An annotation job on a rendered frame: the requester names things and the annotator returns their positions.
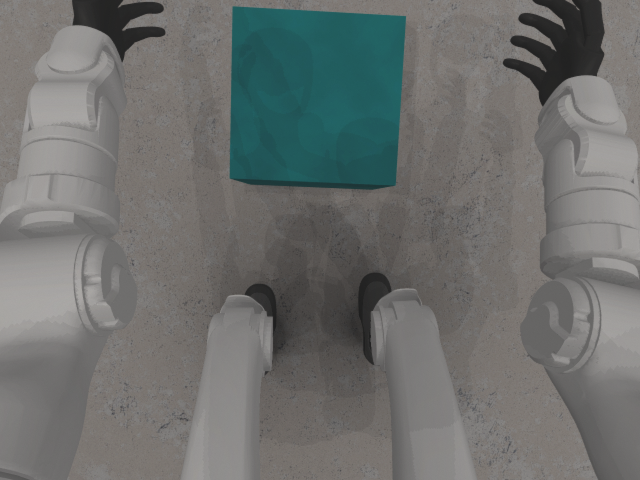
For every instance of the robot right upper arm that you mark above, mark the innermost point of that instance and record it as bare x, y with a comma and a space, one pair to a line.
586, 334

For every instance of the right robot hand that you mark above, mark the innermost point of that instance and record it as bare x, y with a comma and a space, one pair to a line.
578, 48

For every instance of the right robot foot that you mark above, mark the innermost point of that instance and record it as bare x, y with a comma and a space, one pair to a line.
372, 288

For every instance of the carton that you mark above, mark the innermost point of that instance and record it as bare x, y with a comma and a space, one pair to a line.
315, 98

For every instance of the robot left upper arm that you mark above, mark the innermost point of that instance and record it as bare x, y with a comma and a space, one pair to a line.
60, 299

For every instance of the robot left shin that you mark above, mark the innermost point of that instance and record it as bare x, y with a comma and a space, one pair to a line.
233, 301

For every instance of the left robot forearm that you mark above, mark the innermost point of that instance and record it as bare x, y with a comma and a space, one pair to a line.
69, 148

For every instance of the right robot forearm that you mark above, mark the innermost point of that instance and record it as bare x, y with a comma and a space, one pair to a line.
591, 192

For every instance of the left robot hand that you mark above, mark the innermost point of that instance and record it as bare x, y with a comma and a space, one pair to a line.
107, 17

